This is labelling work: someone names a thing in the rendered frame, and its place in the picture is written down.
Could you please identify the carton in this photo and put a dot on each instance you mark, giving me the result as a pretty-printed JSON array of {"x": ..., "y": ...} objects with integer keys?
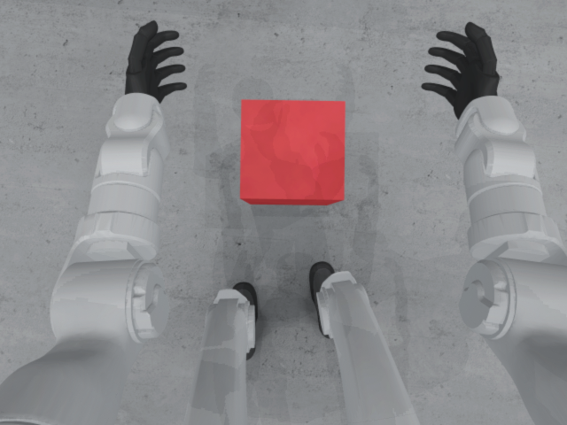
[{"x": 292, "y": 152}]

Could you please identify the right robot upper arm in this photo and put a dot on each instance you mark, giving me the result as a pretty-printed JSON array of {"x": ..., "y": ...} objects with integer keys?
[{"x": 520, "y": 308}]

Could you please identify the robot thigh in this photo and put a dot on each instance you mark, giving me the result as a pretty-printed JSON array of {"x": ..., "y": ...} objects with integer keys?
[
  {"x": 218, "y": 390},
  {"x": 374, "y": 392}
]

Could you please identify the robot left forearm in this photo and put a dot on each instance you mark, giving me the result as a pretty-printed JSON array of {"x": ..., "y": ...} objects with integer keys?
[{"x": 126, "y": 192}]

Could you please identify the left robot thigh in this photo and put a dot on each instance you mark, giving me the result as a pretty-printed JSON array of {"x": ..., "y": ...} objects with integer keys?
[{"x": 218, "y": 390}]

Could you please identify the right robot thigh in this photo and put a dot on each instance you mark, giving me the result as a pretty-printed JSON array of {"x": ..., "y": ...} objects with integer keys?
[{"x": 374, "y": 392}]

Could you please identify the robot right hand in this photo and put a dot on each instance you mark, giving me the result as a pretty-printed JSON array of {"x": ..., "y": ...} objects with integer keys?
[{"x": 478, "y": 77}]

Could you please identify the robot right forearm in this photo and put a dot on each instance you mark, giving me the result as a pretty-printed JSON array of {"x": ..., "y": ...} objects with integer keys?
[{"x": 507, "y": 212}]

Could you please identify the left robot upper arm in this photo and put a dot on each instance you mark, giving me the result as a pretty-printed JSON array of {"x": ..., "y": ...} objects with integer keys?
[{"x": 103, "y": 312}]

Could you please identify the robot left hand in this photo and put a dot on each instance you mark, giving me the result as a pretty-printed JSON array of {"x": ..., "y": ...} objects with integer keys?
[{"x": 142, "y": 75}]

